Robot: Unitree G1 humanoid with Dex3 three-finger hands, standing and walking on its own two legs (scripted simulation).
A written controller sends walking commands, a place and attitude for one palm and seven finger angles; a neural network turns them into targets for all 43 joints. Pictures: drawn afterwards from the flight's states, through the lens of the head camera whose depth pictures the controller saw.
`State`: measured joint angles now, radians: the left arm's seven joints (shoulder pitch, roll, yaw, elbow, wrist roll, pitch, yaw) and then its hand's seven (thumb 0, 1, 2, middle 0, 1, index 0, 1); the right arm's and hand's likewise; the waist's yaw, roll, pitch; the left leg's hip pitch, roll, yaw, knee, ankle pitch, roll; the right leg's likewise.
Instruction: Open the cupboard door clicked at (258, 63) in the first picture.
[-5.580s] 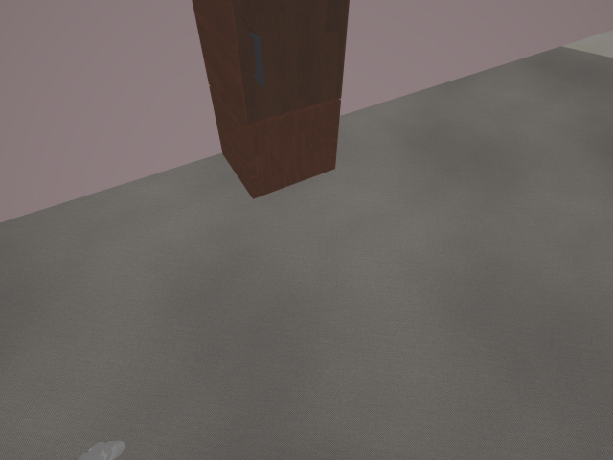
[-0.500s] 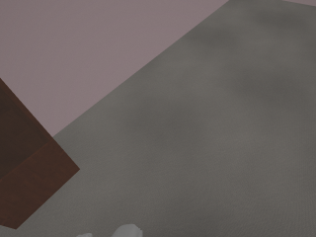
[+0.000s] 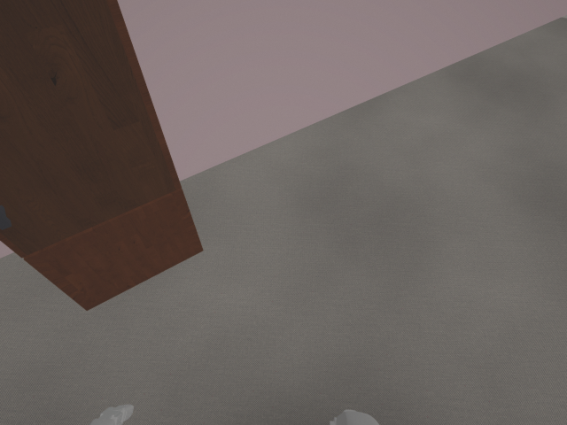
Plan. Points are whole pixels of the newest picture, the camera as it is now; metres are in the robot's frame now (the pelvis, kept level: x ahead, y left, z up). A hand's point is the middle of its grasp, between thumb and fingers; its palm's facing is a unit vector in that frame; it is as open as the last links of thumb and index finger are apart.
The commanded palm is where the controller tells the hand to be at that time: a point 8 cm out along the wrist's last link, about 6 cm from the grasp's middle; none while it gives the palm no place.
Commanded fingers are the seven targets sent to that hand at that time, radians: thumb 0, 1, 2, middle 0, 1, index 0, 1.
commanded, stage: turn to face it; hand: left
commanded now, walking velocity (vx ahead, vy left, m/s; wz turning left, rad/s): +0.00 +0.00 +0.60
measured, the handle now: out of the picture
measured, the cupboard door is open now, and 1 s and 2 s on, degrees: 0 0 0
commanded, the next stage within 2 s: take the last steps up to it in 0.88 s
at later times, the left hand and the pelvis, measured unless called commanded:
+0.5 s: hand out of the picture -0.01 +0.17 -0.15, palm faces +0.32 -0.90 -0.28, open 7.4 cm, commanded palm none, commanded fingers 0.00 0.90 0.90 -0.20 -0.30 -0.20 -0.30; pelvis -0.01 -0.04 +0.00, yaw +19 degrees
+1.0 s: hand out of the picture -0.04 +0.20 -0.16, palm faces +0.50 -0.83 -0.27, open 7.4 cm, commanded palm none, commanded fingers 0.00 0.90 0.90 -0.20 -0.30 -0.20 -0.30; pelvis -0.01 -0.02 +0.00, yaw +29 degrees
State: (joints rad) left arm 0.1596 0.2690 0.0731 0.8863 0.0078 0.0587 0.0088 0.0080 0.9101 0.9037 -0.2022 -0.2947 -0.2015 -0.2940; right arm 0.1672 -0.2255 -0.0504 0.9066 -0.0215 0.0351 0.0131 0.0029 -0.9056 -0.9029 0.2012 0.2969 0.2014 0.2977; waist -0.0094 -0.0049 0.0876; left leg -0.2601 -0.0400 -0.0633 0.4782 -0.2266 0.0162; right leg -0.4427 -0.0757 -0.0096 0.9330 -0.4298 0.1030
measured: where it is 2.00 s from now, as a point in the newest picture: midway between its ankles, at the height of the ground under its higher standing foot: outside the picture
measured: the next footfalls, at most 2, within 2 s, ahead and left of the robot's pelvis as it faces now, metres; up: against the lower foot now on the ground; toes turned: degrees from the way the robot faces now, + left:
right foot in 0.12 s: +0.05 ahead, -0.13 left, +0.00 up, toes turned +2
left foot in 0.60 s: -0.03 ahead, +0.10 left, +0.00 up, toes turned +28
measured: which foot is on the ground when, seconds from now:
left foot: down 0.00-0.12, up 0.14-0.58, down 0.60-1.00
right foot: up 0.00-0.10, down 0.12-0.60, up 0.62-1.00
